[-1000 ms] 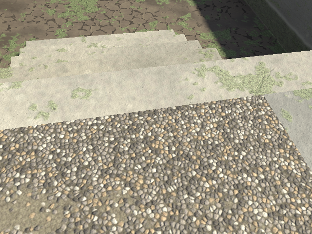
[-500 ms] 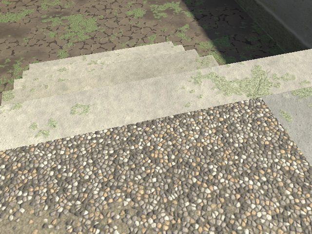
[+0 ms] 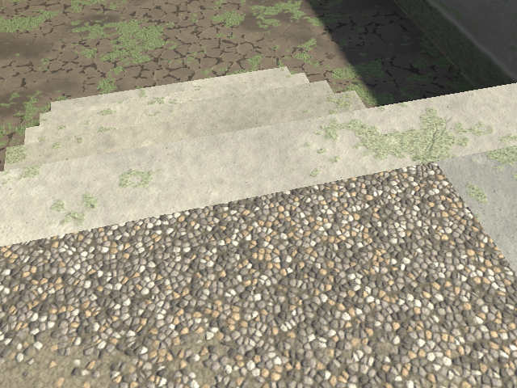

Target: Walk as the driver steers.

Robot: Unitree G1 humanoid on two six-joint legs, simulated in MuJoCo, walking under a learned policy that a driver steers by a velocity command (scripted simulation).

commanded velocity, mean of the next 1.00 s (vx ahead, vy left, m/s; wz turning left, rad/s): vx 0.00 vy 0.00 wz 0.00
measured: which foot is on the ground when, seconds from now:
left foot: down 0.00-1.00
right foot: down 0.00-1.00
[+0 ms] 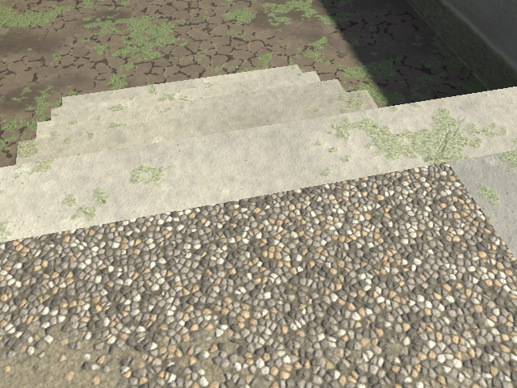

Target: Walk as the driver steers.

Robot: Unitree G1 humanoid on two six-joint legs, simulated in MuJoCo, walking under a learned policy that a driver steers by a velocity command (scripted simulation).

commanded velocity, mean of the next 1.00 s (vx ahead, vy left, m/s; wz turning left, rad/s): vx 0.12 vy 0.00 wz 0.00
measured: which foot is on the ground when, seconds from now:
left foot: down 0.00-0.56, up 0.58-0.78, down 0.80-1.00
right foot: down 0.00-0.26, up 0.28-0.52, down 0.54-1.00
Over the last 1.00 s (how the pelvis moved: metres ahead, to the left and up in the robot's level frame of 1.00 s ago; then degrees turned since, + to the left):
0.00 0.01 0.00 0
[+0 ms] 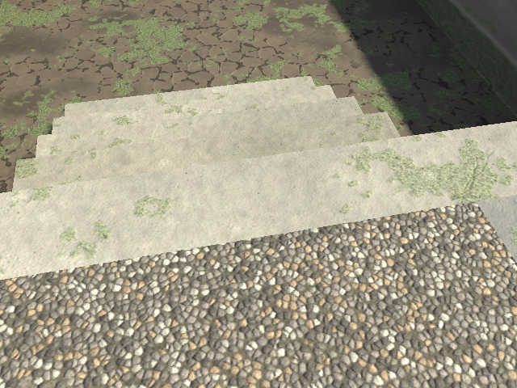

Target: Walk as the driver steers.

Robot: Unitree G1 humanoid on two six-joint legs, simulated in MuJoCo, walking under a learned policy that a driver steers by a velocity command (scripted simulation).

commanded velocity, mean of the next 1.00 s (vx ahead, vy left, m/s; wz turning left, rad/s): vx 0.23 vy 0.00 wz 0.00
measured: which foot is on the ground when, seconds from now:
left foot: down 0.00-0.64, up 0.66-1.00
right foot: down 0.00-0.38, up 0.40-0.60, down 0.62-1.00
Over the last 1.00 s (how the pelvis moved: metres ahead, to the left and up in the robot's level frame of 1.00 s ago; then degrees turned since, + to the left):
0.18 0.03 0.00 1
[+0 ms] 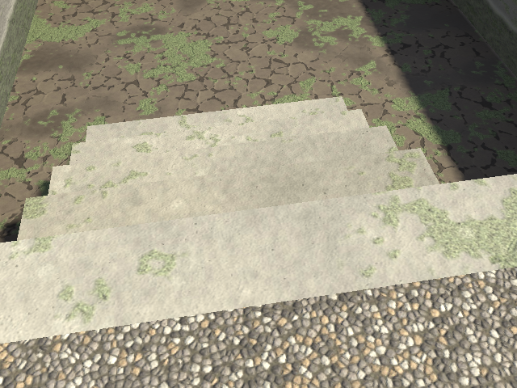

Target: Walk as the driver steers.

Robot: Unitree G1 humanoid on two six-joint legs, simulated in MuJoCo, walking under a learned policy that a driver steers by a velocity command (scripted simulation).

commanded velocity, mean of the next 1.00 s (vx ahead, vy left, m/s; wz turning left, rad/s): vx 0.49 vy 0.00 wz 0.00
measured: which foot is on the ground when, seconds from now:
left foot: up 0.00-0.12, down 0.14-0.72, up 0.74-1.00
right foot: down 0.00-0.16, up 0.18-0.70, down 0.72-1.00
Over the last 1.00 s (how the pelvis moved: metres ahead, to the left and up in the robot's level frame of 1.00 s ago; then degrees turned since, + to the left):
0.23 -0.05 0.00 -1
